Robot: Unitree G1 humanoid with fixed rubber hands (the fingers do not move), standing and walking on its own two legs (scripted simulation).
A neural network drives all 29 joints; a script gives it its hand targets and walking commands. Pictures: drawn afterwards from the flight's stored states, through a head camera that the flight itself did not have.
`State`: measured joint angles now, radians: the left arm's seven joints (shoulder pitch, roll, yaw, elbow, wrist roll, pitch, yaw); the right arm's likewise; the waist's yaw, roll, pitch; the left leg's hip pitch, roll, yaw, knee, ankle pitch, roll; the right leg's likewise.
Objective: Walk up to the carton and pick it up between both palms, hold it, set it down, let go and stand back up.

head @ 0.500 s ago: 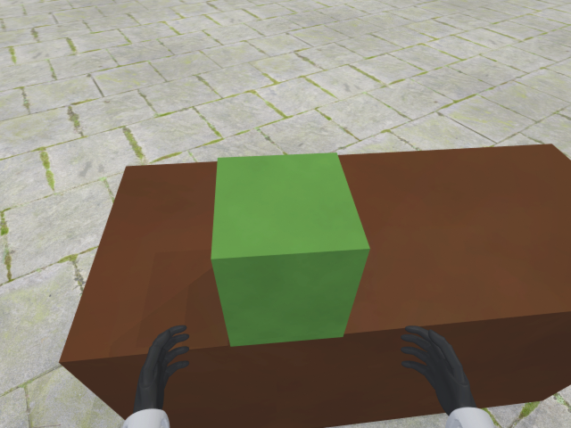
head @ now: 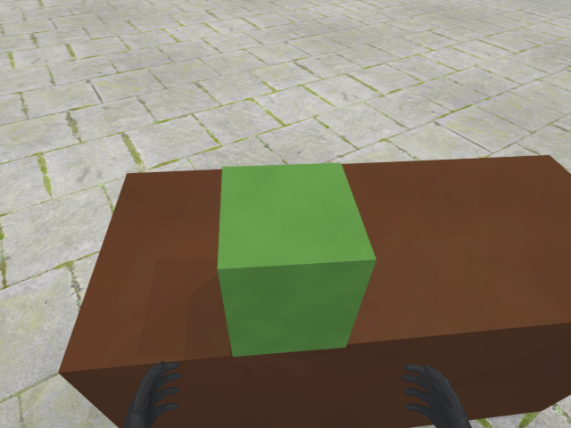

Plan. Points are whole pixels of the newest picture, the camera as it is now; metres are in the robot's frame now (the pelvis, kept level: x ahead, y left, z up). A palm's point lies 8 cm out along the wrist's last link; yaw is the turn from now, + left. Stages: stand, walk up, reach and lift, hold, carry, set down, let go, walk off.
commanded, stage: set down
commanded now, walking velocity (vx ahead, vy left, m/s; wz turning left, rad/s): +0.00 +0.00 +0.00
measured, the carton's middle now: (286, 260) +0.41 +0.02 +0.01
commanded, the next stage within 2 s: let go in 0.62 s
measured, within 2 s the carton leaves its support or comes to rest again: neither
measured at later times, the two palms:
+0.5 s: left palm out of the picture +0.15 +0.23 -0.08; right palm out of the picture +0.16 -0.21 -0.08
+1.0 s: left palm out of the picture +0.16 +0.23 -0.08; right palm out of the picture +0.14 -0.23 -0.08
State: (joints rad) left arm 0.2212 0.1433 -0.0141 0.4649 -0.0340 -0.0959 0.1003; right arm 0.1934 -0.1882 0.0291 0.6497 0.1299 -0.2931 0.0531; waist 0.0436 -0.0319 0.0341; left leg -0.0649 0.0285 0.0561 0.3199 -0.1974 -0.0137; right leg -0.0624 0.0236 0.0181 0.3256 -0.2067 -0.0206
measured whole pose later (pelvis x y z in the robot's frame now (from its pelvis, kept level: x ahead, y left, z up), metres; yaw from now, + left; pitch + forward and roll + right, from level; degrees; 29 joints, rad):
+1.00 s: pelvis -0.01 +0.00 +0.00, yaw +0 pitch -4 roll +0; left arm 0.16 0.20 0.00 0.54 0.00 0.12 0.01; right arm 0.17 -0.19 -0.03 0.75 -0.02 -0.21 0.03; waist 0.01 -0.02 0.08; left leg -0.08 0.03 0.06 0.36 -0.22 -0.01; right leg -0.07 0.02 0.01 0.36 -0.22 -0.02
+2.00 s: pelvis -0.05 +0.02 -0.01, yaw +2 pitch -3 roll +0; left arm 0.42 0.25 0.00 0.87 0.01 -0.01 0.01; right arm 0.45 -0.25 -0.01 0.82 -0.01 -0.01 -0.01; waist 0.00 -0.01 -0.01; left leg -0.24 -0.01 0.03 0.49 -0.20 0.02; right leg -0.22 -0.01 0.00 0.48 -0.21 0.02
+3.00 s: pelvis -0.02 +0.01 -0.01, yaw +2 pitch -2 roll +0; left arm 0.36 0.22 -0.02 0.96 0.00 0.00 0.03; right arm 0.38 -0.22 0.02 0.92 0.00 -0.01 -0.04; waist 0.00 0.00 0.02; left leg -0.20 0.00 0.00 0.46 -0.22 0.01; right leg -0.17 0.00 0.00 0.44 -0.24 0.00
